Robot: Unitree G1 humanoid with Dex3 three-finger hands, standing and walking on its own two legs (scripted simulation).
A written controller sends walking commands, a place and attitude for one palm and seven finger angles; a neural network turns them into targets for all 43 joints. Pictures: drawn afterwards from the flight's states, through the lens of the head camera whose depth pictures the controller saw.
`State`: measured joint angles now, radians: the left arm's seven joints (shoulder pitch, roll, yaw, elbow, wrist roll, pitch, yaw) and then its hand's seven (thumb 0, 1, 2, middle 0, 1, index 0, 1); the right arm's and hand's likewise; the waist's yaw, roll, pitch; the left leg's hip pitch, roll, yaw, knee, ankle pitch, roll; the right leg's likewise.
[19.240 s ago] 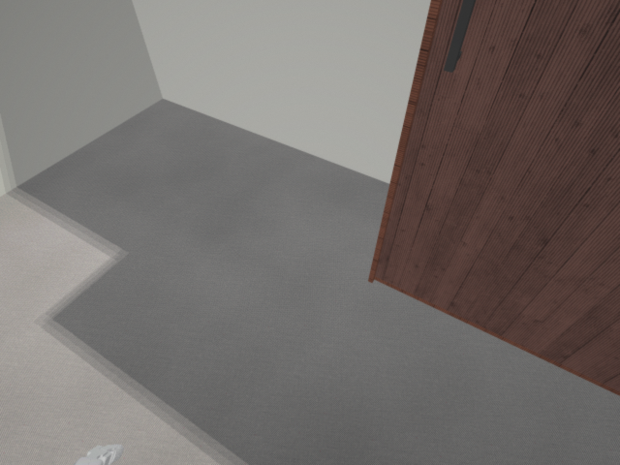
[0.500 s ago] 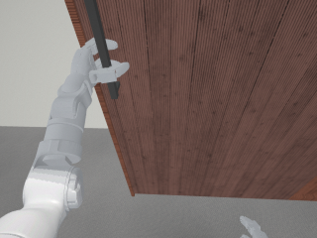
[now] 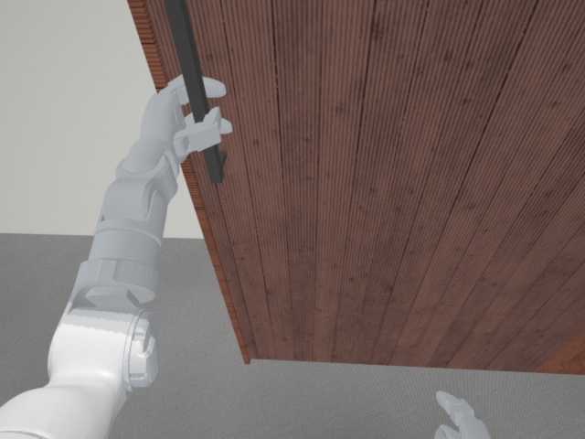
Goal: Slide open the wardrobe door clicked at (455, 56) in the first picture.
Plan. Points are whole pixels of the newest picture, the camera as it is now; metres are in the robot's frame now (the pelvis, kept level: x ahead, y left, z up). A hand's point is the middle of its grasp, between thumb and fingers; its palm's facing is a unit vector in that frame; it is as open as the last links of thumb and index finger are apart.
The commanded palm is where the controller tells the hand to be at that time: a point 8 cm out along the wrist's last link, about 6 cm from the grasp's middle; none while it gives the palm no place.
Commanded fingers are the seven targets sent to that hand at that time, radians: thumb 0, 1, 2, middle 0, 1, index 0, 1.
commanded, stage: grip the handle and tug to test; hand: left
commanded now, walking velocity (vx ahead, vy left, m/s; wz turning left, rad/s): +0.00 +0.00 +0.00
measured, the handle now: (202, 93) +0.49 +0.15 +0.25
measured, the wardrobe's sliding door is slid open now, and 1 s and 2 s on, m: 0.00 0.00 0.01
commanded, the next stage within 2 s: tug the door sideways, standing still in 0.42 s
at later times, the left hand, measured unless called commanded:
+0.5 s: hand (214, 132) +0.43 +0.12 +0.23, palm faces -0.01 -1.00 -0.02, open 5.6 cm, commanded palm +0.38 +0.18 +0.23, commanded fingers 0.00 0.90 0.90 -0.45 -1.40 -0.45 -1.40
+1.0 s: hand (216, 130) +0.43 +0.12 +0.23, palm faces +0.05 -1.00 -0.05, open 5.6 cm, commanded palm +0.41 +0.12 +0.23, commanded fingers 0.00 0.90 0.90 -0.45 -1.40 -0.45 -1.40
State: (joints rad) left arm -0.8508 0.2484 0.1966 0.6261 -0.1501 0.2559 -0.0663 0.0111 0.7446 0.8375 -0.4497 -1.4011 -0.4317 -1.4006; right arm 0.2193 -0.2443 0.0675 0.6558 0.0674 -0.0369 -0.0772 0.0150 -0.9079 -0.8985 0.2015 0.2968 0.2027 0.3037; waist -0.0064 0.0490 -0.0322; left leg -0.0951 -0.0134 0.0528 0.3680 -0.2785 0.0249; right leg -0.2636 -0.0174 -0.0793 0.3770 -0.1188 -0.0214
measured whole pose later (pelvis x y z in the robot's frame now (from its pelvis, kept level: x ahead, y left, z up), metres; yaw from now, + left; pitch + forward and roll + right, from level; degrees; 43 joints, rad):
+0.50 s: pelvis +0.02 +0.00 +0.00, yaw -2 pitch +0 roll -1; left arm -0.63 0.24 0.23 0.28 -0.17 0.37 -0.05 0.01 0.79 0.79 -0.37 -1.40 -0.31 -1.38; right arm 0.20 -0.26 0.04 0.61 0.07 0.01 -0.05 0.02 -0.91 -0.90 0.20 0.30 0.20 0.30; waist -0.02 0.08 -0.04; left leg -0.04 0.01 0.08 0.34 -0.30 0.02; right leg -0.23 0.01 -0.06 0.36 -0.14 -0.02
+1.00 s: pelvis +0.02 +0.01 +0.00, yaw +3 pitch +0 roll -1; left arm -0.83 0.12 0.06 0.44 -0.13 0.38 0.07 0.01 0.78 0.82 -0.38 -1.36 -0.31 -1.40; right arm 0.17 -0.20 0.07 0.68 0.05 -0.01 -0.03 0.01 -0.91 -0.90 0.20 0.30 0.20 0.30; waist 0.05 0.05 -0.04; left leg -0.09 -0.04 0.00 0.41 -0.32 0.03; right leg -0.25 -0.05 -0.13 0.43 -0.18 0.00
